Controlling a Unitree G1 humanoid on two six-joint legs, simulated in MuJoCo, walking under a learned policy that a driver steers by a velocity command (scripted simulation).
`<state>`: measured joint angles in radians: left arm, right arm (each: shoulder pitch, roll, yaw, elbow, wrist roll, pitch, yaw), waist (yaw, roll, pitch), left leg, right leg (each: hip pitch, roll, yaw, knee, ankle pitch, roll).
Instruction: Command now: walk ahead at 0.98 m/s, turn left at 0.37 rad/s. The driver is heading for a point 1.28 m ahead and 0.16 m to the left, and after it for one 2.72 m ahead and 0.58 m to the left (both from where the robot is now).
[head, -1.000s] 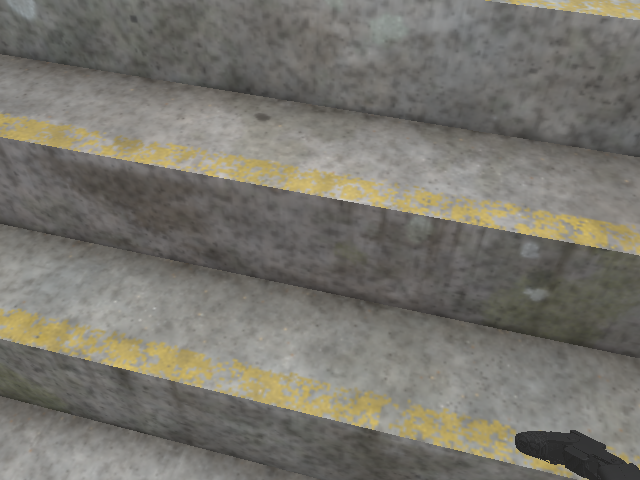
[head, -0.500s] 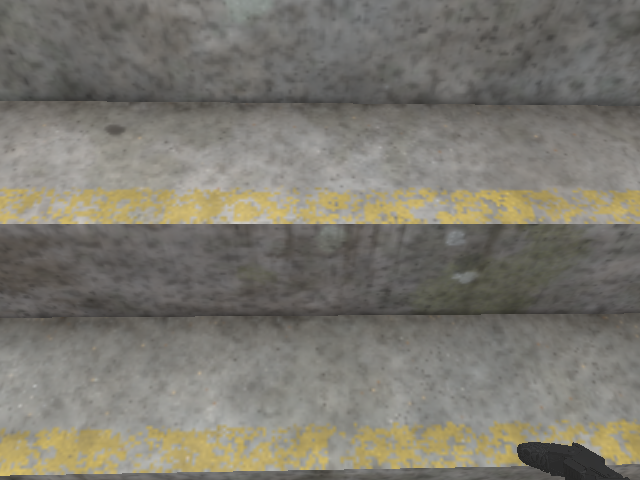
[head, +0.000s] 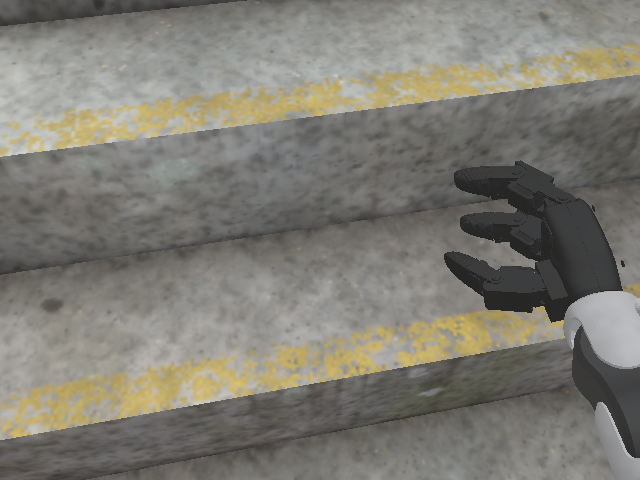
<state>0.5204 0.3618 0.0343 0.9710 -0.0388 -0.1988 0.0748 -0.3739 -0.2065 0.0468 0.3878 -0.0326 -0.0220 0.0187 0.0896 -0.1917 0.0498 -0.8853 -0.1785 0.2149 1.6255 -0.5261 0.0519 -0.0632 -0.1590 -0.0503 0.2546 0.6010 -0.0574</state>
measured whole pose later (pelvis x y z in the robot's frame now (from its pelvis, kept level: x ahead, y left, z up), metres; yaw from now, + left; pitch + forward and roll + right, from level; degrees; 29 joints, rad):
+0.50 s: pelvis +0.04 -0.08 +0.12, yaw +26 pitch +3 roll -1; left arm 0.14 0.12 -0.04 0.61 -0.01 0.00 0.04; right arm 0.34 -0.30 -0.08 0.96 -0.03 -0.13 -0.03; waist 0.04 0.02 -0.05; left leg -0.14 0.06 0.23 0.25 -0.19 0.07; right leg -1.38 -0.13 -0.06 2.14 -0.23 -0.04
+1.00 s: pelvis +0.24 -0.18 +0.30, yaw +6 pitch +1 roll +4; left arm 0.41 0.15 0.02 0.83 0.01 -0.09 0.03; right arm 0.03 -0.01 0.07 0.55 -0.08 -0.04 0.01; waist 0.07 -0.01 -0.09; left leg -1.21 0.02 -0.01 2.10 -0.07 0.03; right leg -0.35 0.24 0.13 0.73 -0.44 -0.20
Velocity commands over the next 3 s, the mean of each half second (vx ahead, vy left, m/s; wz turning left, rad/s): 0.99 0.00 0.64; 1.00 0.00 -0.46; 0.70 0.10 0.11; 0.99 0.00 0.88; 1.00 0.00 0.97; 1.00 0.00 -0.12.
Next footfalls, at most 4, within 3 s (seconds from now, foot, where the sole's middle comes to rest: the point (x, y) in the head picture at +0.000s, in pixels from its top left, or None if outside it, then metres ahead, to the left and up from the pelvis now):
0.10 left None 0.01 0.02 -0.67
0.66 right None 0.27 -0.16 -0.45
1.30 left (506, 285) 0.54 -0.18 -0.24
1.68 right None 0.76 -0.37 -0.02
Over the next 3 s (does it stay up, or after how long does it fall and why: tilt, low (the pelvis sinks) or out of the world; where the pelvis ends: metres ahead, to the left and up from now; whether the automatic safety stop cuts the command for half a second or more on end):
stays up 1.09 0.10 0.98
